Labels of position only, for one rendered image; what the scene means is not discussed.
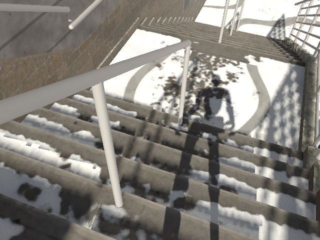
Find stairs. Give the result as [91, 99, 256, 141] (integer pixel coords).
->
[0, 89, 320, 240]
[147, 21, 302, 61]

